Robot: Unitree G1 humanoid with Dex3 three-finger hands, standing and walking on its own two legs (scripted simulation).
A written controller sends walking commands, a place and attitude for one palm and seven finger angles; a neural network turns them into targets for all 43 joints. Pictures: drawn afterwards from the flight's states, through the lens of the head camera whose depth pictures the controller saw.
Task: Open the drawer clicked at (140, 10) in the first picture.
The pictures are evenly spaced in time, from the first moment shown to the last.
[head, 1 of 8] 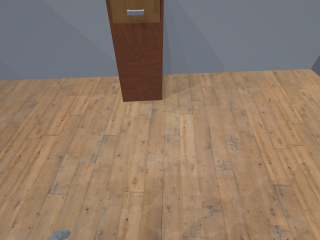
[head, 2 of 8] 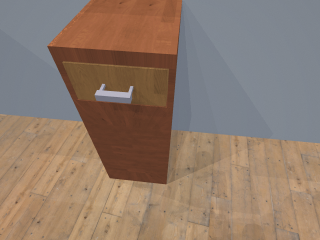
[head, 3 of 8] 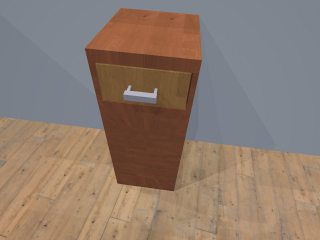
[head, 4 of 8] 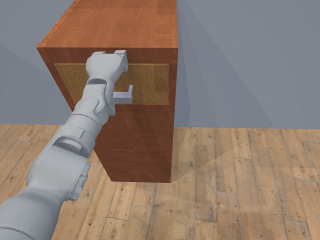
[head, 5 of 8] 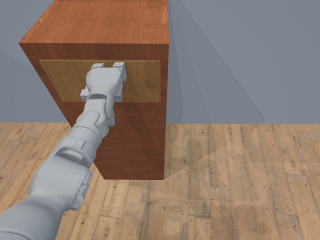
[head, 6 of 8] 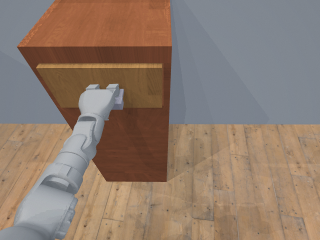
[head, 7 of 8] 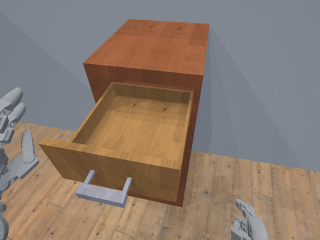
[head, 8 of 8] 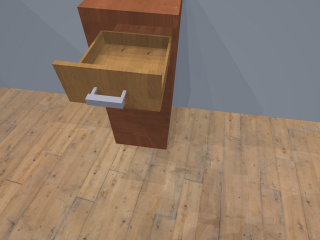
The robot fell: no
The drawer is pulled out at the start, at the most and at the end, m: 0.00 0.30 0.29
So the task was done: yes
